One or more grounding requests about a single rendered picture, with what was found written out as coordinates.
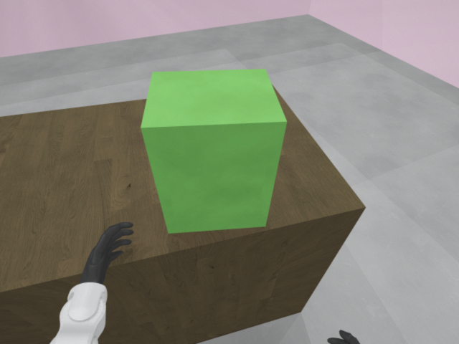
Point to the left robot hand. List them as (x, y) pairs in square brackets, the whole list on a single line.
[(102, 255)]

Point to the robot left forearm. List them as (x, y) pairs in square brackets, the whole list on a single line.
[(82, 318)]

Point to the carton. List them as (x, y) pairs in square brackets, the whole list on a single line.
[(213, 139)]

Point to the right robot hand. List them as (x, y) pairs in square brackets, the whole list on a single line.
[(348, 338)]

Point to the pedestal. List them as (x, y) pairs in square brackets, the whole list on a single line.
[(67, 175)]

